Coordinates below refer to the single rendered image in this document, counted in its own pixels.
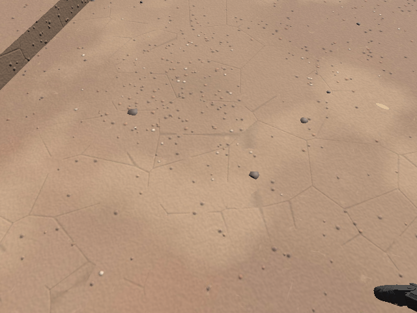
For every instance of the robot right hand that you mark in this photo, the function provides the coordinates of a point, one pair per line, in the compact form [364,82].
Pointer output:
[402,295]

